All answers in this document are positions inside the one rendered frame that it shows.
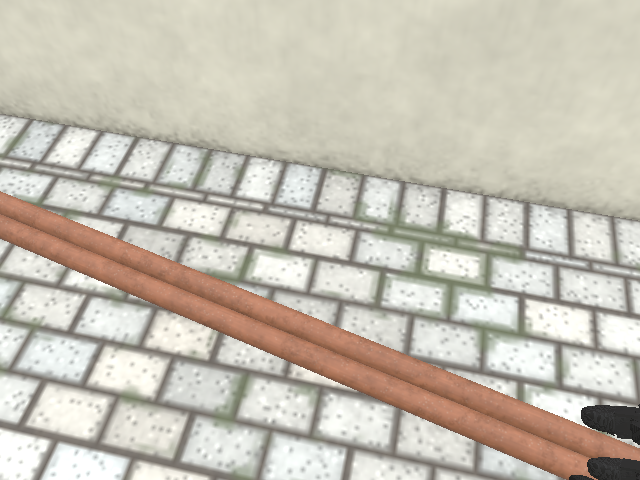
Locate right robot hand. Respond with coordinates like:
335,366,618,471
569,404,640,480

